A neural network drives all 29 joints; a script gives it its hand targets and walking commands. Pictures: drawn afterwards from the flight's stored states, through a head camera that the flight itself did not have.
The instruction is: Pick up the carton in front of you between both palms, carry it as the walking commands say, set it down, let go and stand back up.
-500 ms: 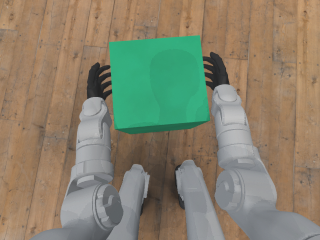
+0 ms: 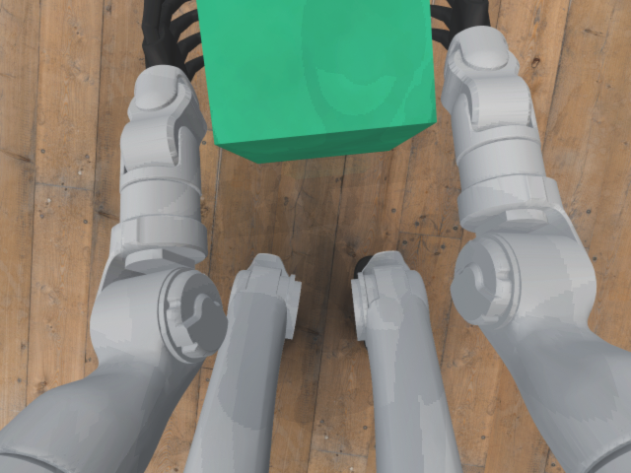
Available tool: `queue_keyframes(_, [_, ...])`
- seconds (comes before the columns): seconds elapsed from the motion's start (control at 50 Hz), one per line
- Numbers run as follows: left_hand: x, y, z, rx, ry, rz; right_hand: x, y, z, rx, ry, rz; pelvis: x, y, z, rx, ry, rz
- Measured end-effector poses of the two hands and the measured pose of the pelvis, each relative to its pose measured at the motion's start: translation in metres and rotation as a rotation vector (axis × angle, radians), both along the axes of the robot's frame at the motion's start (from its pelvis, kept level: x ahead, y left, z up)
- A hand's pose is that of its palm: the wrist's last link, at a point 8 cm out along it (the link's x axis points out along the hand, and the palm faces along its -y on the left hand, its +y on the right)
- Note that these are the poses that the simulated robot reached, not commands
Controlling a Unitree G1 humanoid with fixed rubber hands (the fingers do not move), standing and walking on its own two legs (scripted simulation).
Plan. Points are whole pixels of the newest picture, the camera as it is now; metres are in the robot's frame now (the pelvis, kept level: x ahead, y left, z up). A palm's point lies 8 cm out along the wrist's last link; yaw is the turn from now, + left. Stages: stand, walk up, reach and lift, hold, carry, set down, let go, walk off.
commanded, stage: set down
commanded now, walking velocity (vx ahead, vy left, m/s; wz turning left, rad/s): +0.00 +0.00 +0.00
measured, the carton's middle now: (316, 66) +0.54 -0.01 -0.20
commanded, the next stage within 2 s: none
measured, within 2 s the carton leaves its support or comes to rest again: rests again in 0.68 s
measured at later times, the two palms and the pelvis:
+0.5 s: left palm (209, 77) +0.55 +0.14 -0.26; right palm (427, 37) +0.58 -0.16 -0.25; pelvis +0.01 +0.00 -0.08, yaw +2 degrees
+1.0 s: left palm (213, 85) +0.54 +0.14 -0.27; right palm (433, 51) +0.57 -0.17 -0.27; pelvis -0.01 +0.00 -0.11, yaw +3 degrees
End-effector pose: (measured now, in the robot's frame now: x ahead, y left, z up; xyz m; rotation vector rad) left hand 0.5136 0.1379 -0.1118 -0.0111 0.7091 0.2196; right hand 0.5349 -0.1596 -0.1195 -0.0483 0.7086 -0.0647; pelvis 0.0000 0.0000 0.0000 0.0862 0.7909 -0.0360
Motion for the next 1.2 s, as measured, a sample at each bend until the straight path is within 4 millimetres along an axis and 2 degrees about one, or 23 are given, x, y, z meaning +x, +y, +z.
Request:
queue_keyframes(0.16, [0.014, 0.002, -0.054, 0.006, 0.015, 0.001, 0.018, 0.002, -0.053, -0.012, 0.014, 0.017, -0.004, 0.002, -0.033, 0.001, -0.013, 0.009])
queue_keyframes(0.32, [0.029, 0.001, -0.111, -0.01, 0.022, 0.002, 0.034, 0.0, -0.11, -0.026, 0.022, 0.03, 0.0, 0.003, -0.061, 0.001, -0.049, 0.031])
queue_keyframes(0.38, [0.032, 0.001, -0.128, -0.032, 0.034, 0.004, 0.037, -0.001, -0.124, -0.042, 0.037, 0.041, 0.004, 0.003, -0.069, -0.005, -0.067, 0.042])
queue_keyframes(0.46, [0.035, 0.004, -0.142, -0.037, 0.035, 0.001, 0.045, 0.002, -0.132, -0.046, 0.041, 0.045, 0.009, 0.003, -0.078, -0.017, -0.076, 0.054])
queue_keyframes(0.56, [0.039, 0.006, -0.148, -0.039, 0.015, 0.002, 0.052, 0.005, -0.135, -0.035, 0.022, 0.037, 0.011, 0.006, -0.088, -0.032, -0.092, 0.07])
queue_keyframes(0.78, [0.027, 0.001, -0.156, -0.043, 0.022, -0.015, 0.033, -0.003, -0.147, -0.012, 0.033, 0.036, 0.0, 0.004, -0.099, -0.036, -0.154, 0.083])
queue_keyframes(0.94, [0.028, 0.003, -0.157, -0.055, 0.018, -0.04, 0.035, -0.006, -0.147, -0.001, 0.036, 0.07, -0.008, -0.002, -0.105, -0.024, -0.214, 0.08])
queue_keyframes(1.2, [0.028, 0.007, -0.161, -0.088, -0.009, -0.077, 0.035, -0.009, -0.152, 0.049, 0.022, 0.084, -0.011, -0.003, -0.113, -0.026, -0.255, 0.082])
